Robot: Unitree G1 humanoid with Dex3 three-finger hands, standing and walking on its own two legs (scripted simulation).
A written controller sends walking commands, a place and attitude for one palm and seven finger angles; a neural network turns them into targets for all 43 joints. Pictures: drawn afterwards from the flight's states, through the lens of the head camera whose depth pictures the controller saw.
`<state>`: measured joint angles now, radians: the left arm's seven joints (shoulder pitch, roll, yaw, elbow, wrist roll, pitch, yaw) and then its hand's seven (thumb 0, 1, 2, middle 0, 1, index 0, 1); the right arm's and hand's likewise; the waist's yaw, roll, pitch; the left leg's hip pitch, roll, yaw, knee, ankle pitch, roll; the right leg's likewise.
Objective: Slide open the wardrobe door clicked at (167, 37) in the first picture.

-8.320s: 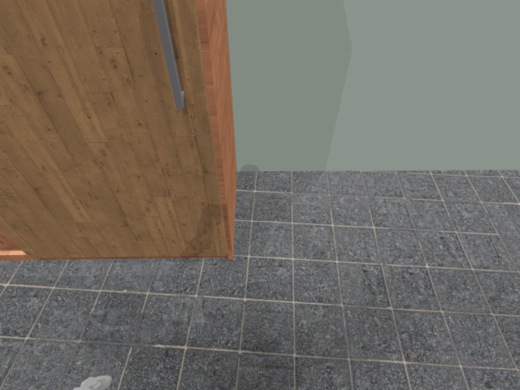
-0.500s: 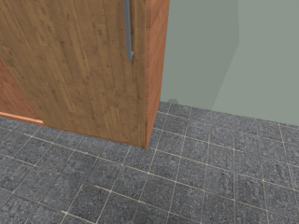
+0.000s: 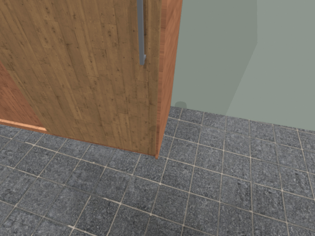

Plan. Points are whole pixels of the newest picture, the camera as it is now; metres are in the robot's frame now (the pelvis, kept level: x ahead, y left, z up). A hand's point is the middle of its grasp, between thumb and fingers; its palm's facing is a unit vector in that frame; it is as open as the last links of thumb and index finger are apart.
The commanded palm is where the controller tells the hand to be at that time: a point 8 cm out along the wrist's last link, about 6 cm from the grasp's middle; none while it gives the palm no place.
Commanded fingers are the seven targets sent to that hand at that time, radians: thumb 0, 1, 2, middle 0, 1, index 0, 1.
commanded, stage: look again from close up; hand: right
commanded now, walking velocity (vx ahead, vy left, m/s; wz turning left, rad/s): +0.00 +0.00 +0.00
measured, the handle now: (142, 23) +0.74 +0.11 +0.20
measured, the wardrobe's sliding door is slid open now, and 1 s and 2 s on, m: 0.00 0.00 0.00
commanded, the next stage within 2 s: shuffle to correct the standing spot in 0.74 s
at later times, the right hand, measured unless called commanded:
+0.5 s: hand out of the picture -0.03 -0.17 -0.18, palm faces +0.05 +0.98 -0.17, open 7.4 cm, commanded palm none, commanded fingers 0.00 -0.90 -0.90 0.20 0.30 0.20 0.30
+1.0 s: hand out of the picture -0.02 -0.21 -0.18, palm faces +0.02 +0.98 -0.20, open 7.4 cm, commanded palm none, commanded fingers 0.00 -0.90 -0.90 0.20 0.30 0.20 0.30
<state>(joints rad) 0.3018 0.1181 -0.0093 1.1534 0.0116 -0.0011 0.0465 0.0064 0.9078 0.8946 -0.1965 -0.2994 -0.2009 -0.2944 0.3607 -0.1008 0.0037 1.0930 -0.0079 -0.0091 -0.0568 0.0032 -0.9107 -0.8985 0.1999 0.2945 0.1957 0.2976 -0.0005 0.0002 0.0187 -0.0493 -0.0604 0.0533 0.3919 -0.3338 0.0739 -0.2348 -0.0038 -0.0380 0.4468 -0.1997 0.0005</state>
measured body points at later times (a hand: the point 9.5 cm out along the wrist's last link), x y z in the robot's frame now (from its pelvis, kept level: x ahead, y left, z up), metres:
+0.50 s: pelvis +0.01 -0.02 +0.00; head +0.02 -0.02 +0.45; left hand +0.00 +0.20 -0.16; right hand -0.03 -0.22 -0.16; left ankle -0.08 +0.06 -0.74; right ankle +0.02 -0.12 -0.74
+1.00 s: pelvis +0.01 -0.03 +0.00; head +0.01 -0.04 +0.45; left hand +0.00 +0.19 -0.16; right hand -0.02 -0.26 -0.16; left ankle -0.08 +0.06 -0.74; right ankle +0.02 -0.12 -0.74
